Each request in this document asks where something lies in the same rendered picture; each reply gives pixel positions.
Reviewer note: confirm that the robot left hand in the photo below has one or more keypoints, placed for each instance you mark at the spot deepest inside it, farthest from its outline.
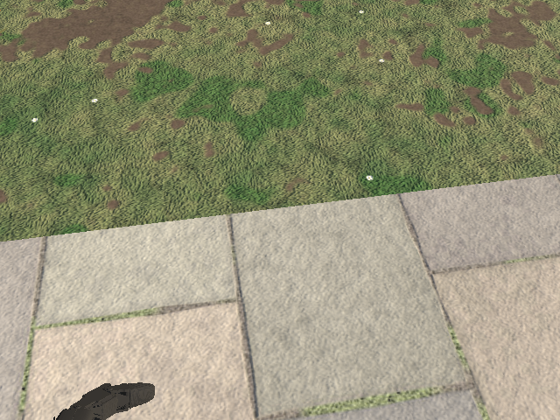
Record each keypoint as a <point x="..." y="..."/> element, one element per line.
<point x="106" y="400"/>

